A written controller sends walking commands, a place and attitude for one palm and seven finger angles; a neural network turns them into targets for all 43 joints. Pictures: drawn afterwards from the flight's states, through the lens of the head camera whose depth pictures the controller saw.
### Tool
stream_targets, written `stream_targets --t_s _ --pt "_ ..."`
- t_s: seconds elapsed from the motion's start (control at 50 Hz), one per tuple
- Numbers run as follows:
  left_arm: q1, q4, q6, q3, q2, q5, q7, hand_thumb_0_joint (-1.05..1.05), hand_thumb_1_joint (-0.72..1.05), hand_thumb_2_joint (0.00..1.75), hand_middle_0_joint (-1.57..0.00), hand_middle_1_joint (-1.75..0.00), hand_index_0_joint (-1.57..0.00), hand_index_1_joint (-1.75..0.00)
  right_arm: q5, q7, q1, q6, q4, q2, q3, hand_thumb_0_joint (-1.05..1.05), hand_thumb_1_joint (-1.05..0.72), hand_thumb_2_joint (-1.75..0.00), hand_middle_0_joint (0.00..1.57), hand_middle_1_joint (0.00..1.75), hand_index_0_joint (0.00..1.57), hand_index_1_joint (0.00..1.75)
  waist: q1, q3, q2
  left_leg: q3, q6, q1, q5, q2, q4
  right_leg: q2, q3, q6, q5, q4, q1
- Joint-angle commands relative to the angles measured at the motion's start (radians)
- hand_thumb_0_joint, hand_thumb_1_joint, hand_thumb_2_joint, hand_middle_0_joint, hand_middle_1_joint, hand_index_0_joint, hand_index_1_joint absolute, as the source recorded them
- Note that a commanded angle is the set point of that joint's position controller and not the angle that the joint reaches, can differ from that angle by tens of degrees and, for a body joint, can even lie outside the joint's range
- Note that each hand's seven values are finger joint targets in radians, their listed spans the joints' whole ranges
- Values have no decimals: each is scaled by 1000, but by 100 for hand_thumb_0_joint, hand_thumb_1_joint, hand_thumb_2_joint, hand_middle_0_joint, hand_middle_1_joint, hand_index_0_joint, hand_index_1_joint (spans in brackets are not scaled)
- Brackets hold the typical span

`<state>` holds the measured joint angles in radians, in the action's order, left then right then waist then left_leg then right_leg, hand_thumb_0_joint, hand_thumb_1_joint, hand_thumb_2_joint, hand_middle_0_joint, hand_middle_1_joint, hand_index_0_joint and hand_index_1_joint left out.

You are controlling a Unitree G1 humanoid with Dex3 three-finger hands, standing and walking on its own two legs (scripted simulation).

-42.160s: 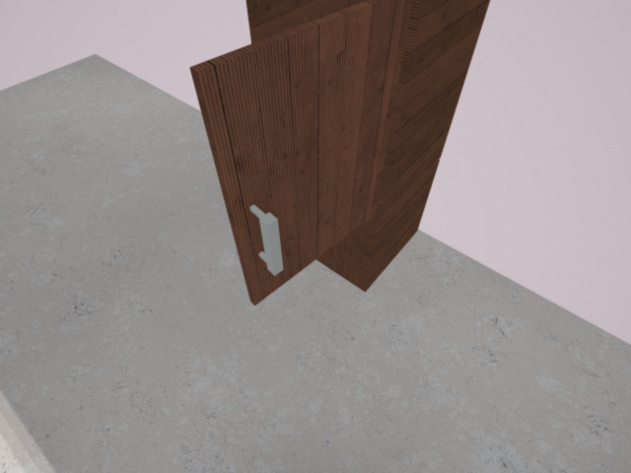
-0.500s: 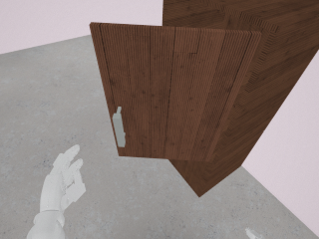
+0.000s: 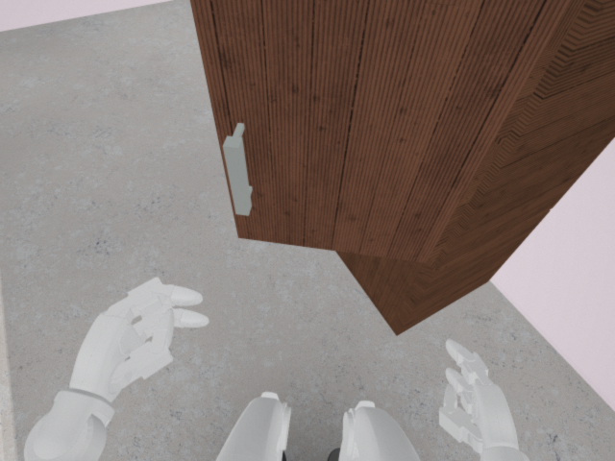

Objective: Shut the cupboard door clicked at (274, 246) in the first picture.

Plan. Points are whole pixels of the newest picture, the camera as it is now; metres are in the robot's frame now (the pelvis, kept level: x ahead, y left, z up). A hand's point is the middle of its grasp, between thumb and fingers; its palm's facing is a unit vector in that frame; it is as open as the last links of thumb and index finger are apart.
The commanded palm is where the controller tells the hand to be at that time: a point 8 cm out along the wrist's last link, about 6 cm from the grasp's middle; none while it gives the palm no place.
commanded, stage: raise the hand and make a fist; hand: left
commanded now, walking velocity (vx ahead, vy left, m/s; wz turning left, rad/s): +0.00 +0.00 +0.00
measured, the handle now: (241, 170) +0.55 +0.16 +0.02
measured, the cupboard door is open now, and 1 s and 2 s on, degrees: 53 53 53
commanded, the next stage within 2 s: bring the fist close to the handle in 1.20 s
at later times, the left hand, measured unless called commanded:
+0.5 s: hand (140, 307) +0.28 +0.23 +0.06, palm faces -0.02 -1.00 -0.03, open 3.1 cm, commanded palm +0.25 +0.27 +0.05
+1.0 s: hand (156, 315) +0.28 +0.21 +0.04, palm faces -0.09 -1.00 -0.02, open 3.1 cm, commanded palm +0.26 +0.26 +0.05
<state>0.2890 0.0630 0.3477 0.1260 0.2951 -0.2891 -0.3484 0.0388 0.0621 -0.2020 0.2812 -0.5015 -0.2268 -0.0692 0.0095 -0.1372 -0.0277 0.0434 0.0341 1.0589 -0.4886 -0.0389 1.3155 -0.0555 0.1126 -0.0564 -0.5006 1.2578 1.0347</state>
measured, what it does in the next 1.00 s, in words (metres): shifts its weight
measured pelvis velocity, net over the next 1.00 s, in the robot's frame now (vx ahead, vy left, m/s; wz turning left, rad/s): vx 0.05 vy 0.03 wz -0.02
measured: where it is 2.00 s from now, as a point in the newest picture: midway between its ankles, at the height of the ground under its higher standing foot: outside the picture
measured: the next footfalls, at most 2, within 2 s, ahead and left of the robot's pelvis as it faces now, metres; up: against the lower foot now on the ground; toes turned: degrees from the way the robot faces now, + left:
none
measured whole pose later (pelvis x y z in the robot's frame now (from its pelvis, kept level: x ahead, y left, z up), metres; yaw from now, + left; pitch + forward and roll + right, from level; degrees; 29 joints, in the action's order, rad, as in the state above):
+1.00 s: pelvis +0.05 +0.03 +0.01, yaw -1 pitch +19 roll -4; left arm 0.39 -0.02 0.37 0.14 0.28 -0.29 -0.31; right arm 0.02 0.03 -0.25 0.15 -0.46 -0.25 -0.02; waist 0.00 -0.18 -0.03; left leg 0.02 0.07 1.07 -0.57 -0.05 1.31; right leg -0.05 0.09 -0.03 -0.53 1.23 1.03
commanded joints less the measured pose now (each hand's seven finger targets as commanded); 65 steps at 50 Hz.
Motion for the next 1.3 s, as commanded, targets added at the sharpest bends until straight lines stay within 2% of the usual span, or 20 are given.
stream_targets --t_s 0.0,0.04,0.12,0.18,0.24,0.32,0.36,0.42,0.48,0.52,0.58,0.62,0.68,0.74,0.82,0.92,1.02,1.1,1.22,1.28 --pt "9 -220 -6 191 153 -58 47 0 90 90 -86 -102 -86 -102 13 14 55 31 184 -136 95 0 -90 -90 20 30 20 30 31 -218 44 9 1 -22 -76 17 -210 64 -235 33 -311 -356 -276" --pt "23 -262 42 195 138 -56 76 0 90 90 -90 -106 -90 -106 0 7 54 36 172 -120 92 0 -90 -90 20 30 20 30 38 -229 -1 18 -4 -43 -7 20 -207 53 -204 21 -207 -309 -270" --pt "40 -266 136 76 69 -21 83 0 90 90 -97 -114 -97 -114 -16 -12 47 46 151 -137 94 0 -90 -90 20 30 20 30 -7 -170 -30 48 -5 -66 -36 22 -232 32 -137 11 -145 -240 -158" --pt "52 -224 149 36 66 -10 45 0 90 90 -102 -120 -102 -120 -10 -10 21 47 143 -159 102 0 -90 -90 20 30 20 30 -35 -160 20 58 1 -56 -54 25 -224 34 -135 18 -140 -239 -128" --pt "69 -270 140 69 101 -16 19 0 90 90 -108 -126 -108 -126 -9 -9 7 44 146 -171 112 0 -90 -90 20 30 20 30 -13 -251 -17 71 -7 -133 62 27 -233 25 -94 11 6 -191 -150" --pt "115 -359 130 151 139 -31 52 0 90 90 -115 -134 -115 -134 -16 -12 5 22 145 -159 122 0 -90 -90 20 30 20 30 30 -346 -82 83 -46 -243 283 29 -241 12 -57 2 176 -132 -176" --pt "154 -372 131 141 98 -39 70 0 90 90 -119 -138 -119 -138 -19 -19 -1 6 147 -147 127 0 -90 -90 20 30 20 30 31 -371 -73 81 -63 -287 399 33 -234 15 -45 9 235 -119 -178" --pt "165 -347 126 105 62 -27 73 0 90 90 -124 -144 -124 -144 -21 -27 -8 -17 146 -146 128 0 -90 -90 20 30 20 30 20 -344 -91 86 -73 -299 481 39 -220 11 -39 9 257 -106 -144" --pt "150 -300 104 43 28 -4 49 0 90 90 -130 -150 -130 -150 -17 -33 -13 -39 155 -158 131 0 -90 -90 20 30 20 30 -16 -297 -53 96 -74 -280 416 49 -219 13 -32 19 218 -117 -97" --pt "119 -272 88 39 42 0 26 0 90 90 -130 -150 -130 -150 -16 -29 -16 -49 162 -166 128 0 -90 -90 20 30 20 30 -27 -276 -25 98 -66 -246 382 45 -212 7 -38 14 213 -123 -98" --pt "79 -304 89 70 74 -11 12 0 90 90 -130 -150 -130 -150 -12 -25 -11 -56 183 -172 127 0 -90 -90 20 30 20 30 -17 -299 -26 110 -71 -249 298 47 -233 9 -37 14 164 -129 -104" --pt "52 -350 103 115 117 -19 21 0 90 90 -130 -150 -130 -150 -15 -22 -6 -58 187 -171 125 0 -90 -90 20 30 20 30 2 -329 -64 116 -77 -267 304 45 -237 5 -41 6 162 -118 -109" --pt "79 -380 124 117 95 -31 42 0 90 90 -130 -150 -130 -150 -15 -27 0 -62 190 -156 120 0 -90 -90 20 30 20 30 15 -351 -108 117 -87 -308 315 45 -251 9 -39 5 159 -121 -108" --pt "95 -343 121 95 77 -20 51 0 90 90 -130 -150 -130 -150 -15 -32 2 -70 187 -157 118 0 -90 -90 20 30 20 30 5 -320 -102 118 -84 -283 277 46 -254 8 -37 5 138 -125 -97" --pt "88 -259 89 60 66 -3 38 0 90 90 -130 -150 -130 -150 -9 -29 5 -80 194 -167 114 0 -90 -90 20 30 20 30 -17 -241 -52 116 -64 -196 125 41 -272 7 -41 4 78 -151 -96" --pt "67 -307 97 108 119 -18 43 0 90 90 -130 -150 -130 -150 -8 -22 5 -73 204 -166 113 0 -90 -90 20 30 20 30 -1 -283 -49 97 -50 -189 106 33 -269 8 -59 1 70 -171 -149" --pt "82 -315 151 118 111 -28 73 0 90 90 -130 -150 -130 -150 -15 -24 7 -66 190 -154 109 0 -90 -90 20 30 20 30 3 -277 -67 76 -45 -172 133 27 -248 8 -69 -2 77 -168 -157" --pt "99 -239 149 66 66 -13 63 0 90 90 -130 -150 -130 -150 -10 -27 9 -69 184 -156 110 0 -90 -90 20 30 20 30 -20 -234 -27 55 -25 -119 73 25 -229 17 -86 9 28 -191 -149" --pt "62 -275 133 94 116 -22 43 0 90 90 -130 -150 -130 -150 -8 -19 3 -72 194 -157 109 0 -90 -90 20 30 20 30 -16 -274 -8 36 -7 -96 92 22 -203 22 -129 11 38 -216 -217" --pt "64 -308 152 106 109 -29 52 0 90 90 -130 -150 -130 -150 -8 -18 9 -70 190 -145 108 0 -90 -90 20 30 20 30 -8 -293 -26 30 -9 -112 127 22 -197 24 -129 13 81 -206 -229"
